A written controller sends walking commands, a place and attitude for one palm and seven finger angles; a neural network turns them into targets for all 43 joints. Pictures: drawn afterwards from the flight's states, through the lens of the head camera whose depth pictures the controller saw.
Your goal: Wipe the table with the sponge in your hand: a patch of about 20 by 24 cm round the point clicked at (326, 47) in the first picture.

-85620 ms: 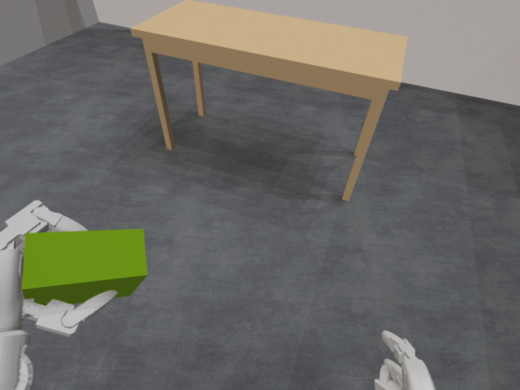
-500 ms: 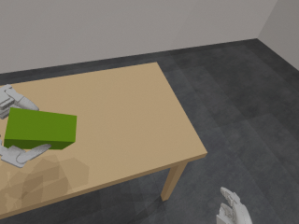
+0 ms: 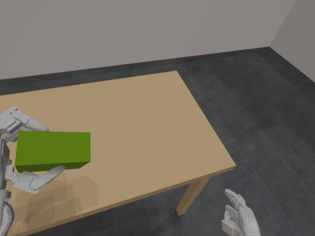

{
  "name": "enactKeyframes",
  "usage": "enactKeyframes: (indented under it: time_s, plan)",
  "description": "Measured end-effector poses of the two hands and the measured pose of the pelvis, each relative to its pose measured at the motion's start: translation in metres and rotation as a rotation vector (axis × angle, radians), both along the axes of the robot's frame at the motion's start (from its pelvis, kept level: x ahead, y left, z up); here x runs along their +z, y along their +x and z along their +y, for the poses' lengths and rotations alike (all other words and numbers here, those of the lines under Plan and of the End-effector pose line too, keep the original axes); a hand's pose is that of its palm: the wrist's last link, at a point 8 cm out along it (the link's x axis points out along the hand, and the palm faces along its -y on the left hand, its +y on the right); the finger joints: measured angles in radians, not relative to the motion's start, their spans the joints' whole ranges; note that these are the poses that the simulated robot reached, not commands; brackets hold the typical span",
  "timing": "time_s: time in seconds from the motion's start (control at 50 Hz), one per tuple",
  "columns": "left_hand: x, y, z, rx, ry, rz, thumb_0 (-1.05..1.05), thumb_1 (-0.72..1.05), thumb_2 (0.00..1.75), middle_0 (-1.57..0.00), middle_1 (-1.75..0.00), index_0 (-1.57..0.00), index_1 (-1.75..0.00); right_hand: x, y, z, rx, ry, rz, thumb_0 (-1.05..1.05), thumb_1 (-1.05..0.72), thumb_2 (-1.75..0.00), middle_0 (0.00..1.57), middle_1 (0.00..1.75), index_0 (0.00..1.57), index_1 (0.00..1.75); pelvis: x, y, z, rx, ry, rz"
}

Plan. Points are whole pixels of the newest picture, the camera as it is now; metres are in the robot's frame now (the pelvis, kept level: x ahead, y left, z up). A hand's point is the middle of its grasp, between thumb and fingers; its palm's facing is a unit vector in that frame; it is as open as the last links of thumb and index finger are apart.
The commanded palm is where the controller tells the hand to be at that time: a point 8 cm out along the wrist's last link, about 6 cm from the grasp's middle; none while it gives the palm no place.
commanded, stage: come to a stop and stand still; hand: left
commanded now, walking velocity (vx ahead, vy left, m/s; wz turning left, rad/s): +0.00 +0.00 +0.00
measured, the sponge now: (64, 152) +0.24 +0.22 +0.13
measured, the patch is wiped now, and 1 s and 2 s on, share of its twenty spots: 0.00 0.00 0.00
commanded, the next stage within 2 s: look again from close up in 0.44 s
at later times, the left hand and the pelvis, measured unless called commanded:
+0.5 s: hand (23, 163) +0.20 +0.27 +0.15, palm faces +0.36 -0.85 -0.39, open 10.0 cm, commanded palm +0.14 +0.30 +0.17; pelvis -0.02 +0.02 +0.00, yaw +0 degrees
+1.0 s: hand (39, 161) +0.20 +0.25 +0.15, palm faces +0.34 -0.85 -0.39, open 10.0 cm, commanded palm +0.15 +0.28 +0.17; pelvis -0.01 +0.00 +0.00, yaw +0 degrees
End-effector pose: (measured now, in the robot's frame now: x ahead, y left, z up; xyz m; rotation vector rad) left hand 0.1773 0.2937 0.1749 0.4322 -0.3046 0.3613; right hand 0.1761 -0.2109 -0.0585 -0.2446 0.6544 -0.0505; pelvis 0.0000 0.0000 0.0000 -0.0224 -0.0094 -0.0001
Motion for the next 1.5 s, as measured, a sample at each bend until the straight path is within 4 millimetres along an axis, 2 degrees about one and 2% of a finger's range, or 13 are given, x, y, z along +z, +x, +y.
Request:
enactKeyframes:
  time_s: [0.14,0.24,0.34,0.46,0.6,0.76,0.88,1.0,1.14,1.28,1.5]
  plan:
    - [-0.013,-0.004,0.006,-0.042,-0.023,0.043,-0.01,-0.52,1.06,-0.76,-1.37,-0.77,-1.37,0.01,0.005,0.023,0.02,0.003,-0.048,0.02,-0.9,-0.9,0.21,0.3,0.21,0.3,0.0,-0.007,0.014,0.001,-0.002,-0.006]
    - [-0.009,-0.01,0.018,-0.029,0.012,0.037,-0.01,-0.52,1.06,-0.76,-1.37,-0.77,-1.37,0.01,-0.004,0.028,0.022,-0.002,-0.041,0.02,-0.9,-0.9,0.21,0.3,0.21,0.3,0.0,-0.014,0.019,0.004,-0.005,-0.007]
    - [-0.004,-0.017,0.022,-0.018,0.027,0.02,-0.01,-0.52,1.06,-0.76,-1.37,-0.77,-1.37,0.002,-0.018,0.027,0.016,-0.007,0.0,0.02,-0.9,-0.9,0.21,0.3,0.21,0.3,0.0,-0.018,0.022,0.005,-0.006,-0.005]
    - [-0.009,-0.019,0.018,-0.023,0.02,0.048,-0.01,-0.52,1.06,-0.76,-1.37,-0.77,-1.37,-0.006,-0.034,0.019,-0.013,-0.007,0.041,0.02,-0.9,-0.9,0.21,0.3,0.21,0.3,0.0,-0.02,0.023,0.003,-0.006,-0.008]
    - [-0.011,-0.017,0.011,-0.037,0.029,0.07,-0.01,-0.52,1.06,-0.76,-1.37,-0.77,-1.37,-0.008,-0.042,0.008,-0.044,-0.009,0.045,0.02,-0.9,-0.9,0.21,0.3,0.21,0.3,0.0,-0.022,0.018,0.001,-0.007,-0.01]
    - [-0.003,-0.017,0.001,-0.048,0.046,0.051,-0.01,-0.52,1.06,-0.76,-1.37,-0.77,-1.37,-0.004,-0.038,-0.004,-0.057,-0.013,0.021,0.02,-0.9,-0.9,0.21,0.3,0.21,0.3,0.001,-0.02,0.012,0.0,-0.005,-0.006]
    - [-0.007,-0.016,-0.001,-0.031,0.029,0.076,-0.01,-0.52,1.06,-0.76,-1.37,-0.77,-1.37,-0.003,-0.03,-0.01,-0.059,-0.012,0.011,0.02,-0.9,-0.9,0.21,0.3,0.21,0.3,0.002,-0.017,0.007,-0.003,-0.006,0.001]
    - [-0.012,-0.011,-0.007,-0.026,0.007,0.092,-0.01,-0.52,1.06,-0.76,-1.37,-0.77,-1.37,-0.002,-0.023,-0.013,-0.054,-0.014,0.012,0.02,-0.9,-0.9,0.21,0.3,0.21,0.3,0.002,-0.014,0.001,-0.004,0.0,0.004]
    - [-0.003,-0.001,-0.021,-0.041,0.02,0.055,-0.01,-0.52,1.06,-0.76,-1.37,-0.77,-1.37,-0.002,-0.016,-0.018,-0.045,0.005,0.016,0.02,-0.9,-0.9,0.21,0.3,0.21,0.3,0.001,-0.009,-0.012,-0.006,0.012,0.01]
    - [-0.002,0.01,-0.043,-0.048,0.03,0.078,-0.01,-0.52,1.06,-0.76,-1.37,-0.77,-1.37,-0.009,-0.01,-0.035,-0.055,0.035,0.034,0.02,-0.9,-0.9,0.21,0.3,0.21,0.3,-0.001,0.0,-0.032,-0.007,0.01,0.02]
    - [-0.008,0.026,-0.079,-0.073,0.009,0.118,-0.01,-0.52,1.06,-0.76,-1.37,-0.77,-1.37,-0.016,-0.005,-0.087,-0.119,0.002,0.055,0.02,-0.9,-0.9,0.21,0.3,0.21,0.3,-0.006,0.014,-0.062,-0.006,0.008,0.023]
